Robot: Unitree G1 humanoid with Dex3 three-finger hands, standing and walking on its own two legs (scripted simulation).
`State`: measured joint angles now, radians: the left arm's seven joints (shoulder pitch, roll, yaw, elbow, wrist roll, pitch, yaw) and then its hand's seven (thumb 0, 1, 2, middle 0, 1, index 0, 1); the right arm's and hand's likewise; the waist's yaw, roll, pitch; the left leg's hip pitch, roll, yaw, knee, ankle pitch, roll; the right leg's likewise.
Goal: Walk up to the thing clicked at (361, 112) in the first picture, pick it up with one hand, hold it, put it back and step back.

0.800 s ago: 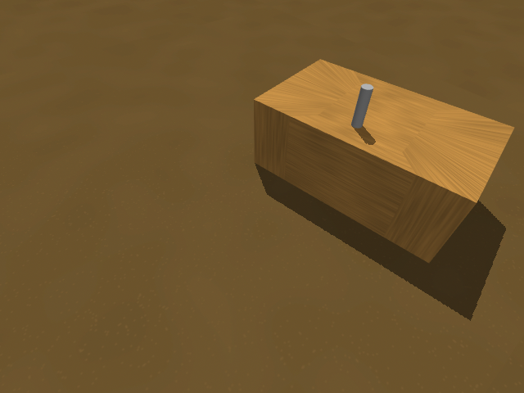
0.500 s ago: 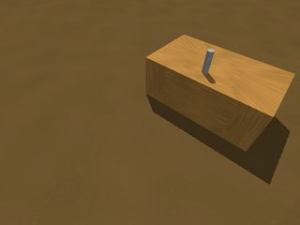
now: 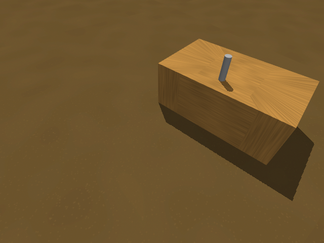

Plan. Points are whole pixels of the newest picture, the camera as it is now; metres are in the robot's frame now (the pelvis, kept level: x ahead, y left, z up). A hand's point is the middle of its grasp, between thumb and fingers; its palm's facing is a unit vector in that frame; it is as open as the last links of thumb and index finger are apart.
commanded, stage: stand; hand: left
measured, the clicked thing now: (224, 68) +1.26 -0.44 -0.27
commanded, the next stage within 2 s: walk up in 0.32 s
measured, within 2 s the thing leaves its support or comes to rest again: neither
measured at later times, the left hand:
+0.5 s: hand out of the picture +0.11 +0.25 -0.15, palm faces -0.16 -0.92 -0.35, open 7.4 cm
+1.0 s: hand (115, 194) +0.31 +0.16 -0.15, palm faces -0.37 -0.86 -0.36, open 7.4 cm
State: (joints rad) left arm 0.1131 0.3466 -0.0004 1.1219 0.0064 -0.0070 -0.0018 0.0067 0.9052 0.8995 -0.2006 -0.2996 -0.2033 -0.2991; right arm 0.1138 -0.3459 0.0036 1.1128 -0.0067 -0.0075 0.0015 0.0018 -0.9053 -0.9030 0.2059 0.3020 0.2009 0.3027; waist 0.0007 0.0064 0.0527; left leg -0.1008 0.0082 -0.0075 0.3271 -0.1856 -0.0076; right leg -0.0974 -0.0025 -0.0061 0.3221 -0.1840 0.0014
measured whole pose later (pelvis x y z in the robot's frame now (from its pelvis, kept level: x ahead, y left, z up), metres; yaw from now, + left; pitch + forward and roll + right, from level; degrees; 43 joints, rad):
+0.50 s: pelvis +0.01 -0.02 -0.01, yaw -9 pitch -2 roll +1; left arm 0.22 0.40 0.07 1.01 0.03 0.03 -0.10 0.01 0.91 0.90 -0.20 -0.30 -0.20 -0.30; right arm 0.18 -0.39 -0.08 0.96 -0.04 -0.06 0.03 0.00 -0.90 -0.90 0.21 0.30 0.21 0.30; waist -0.01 0.00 0.05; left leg -0.08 0.06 0.14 0.39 -0.28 0.00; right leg -0.41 -0.06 0.00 0.83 -0.39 -0.01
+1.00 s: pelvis +0.19 -0.09 -0.02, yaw -23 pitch -2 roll -2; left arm 0.40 0.39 0.05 0.85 0.01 -0.07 -0.05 0.01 0.90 0.90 -0.21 -0.30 -0.21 -0.30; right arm 0.24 -0.43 -0.08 0.85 -0.04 -0.03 0.09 0.00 -0.91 -0.90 0.21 0.30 0.20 0.30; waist 0.03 0.06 0.06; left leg -0.49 0.11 0.00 0.69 -0.24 -0.01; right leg -0.12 0.02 0.06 0.52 -0.37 0.01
